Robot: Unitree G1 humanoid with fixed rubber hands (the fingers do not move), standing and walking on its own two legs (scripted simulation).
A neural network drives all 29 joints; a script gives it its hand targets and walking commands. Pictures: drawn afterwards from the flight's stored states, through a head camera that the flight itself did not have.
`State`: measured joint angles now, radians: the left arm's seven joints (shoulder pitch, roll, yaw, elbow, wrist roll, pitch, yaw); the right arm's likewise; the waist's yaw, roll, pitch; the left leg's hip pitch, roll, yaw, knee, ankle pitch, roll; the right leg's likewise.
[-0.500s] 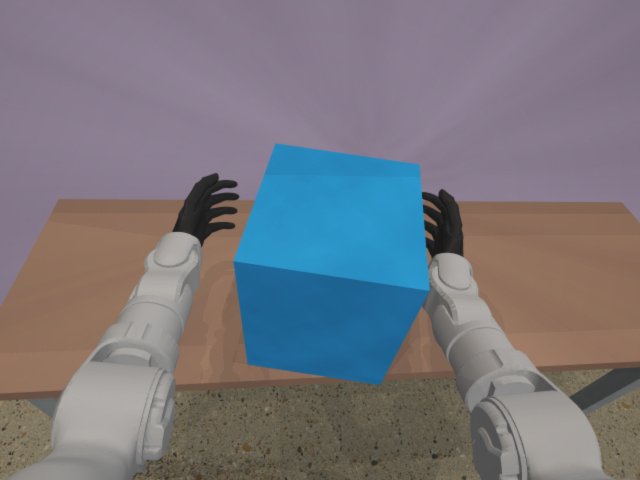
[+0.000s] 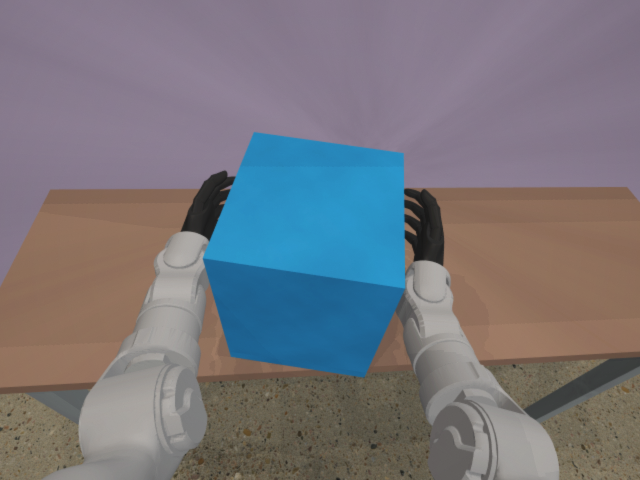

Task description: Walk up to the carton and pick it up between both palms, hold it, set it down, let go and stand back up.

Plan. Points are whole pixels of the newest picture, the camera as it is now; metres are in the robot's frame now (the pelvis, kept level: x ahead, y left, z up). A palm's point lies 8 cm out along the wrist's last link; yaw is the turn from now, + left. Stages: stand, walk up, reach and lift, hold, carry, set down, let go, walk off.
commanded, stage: reach and lift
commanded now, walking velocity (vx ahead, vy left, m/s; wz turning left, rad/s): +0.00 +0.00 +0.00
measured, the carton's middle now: (311, 261) +0.41 +0.03 +0.03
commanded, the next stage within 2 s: none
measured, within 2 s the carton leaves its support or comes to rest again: leaves its support in 1.32 s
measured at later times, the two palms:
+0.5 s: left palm (201, 229) +0.43 +0.17 +0.07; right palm (425, 255) +0.39 -0.12 +0.08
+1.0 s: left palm (201, 229) +0.43 +0.17 +0.07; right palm (426, 258) +0.38 -0.12 +0.08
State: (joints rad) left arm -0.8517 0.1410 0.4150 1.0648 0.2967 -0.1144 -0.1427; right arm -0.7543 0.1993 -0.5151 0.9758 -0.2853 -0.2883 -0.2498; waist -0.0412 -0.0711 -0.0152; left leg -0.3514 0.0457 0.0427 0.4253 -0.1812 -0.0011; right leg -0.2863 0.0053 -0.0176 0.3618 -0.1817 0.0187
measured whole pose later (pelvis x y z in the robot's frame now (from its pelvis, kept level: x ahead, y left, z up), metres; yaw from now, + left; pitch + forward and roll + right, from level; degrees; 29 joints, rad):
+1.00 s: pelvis +0.00 +0.00 +0.00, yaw +0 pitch +6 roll -1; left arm -0.84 0.13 0.44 1.05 0.33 -0.13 -0.15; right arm -0.71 0.22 -0.53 0.96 -0.33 -0.35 -0.25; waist -0.04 -0.07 -0.02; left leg -0.33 0.04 0.04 0.39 -0.16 0.00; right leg -0.26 0.01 -0.02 0.31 -0.16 0.02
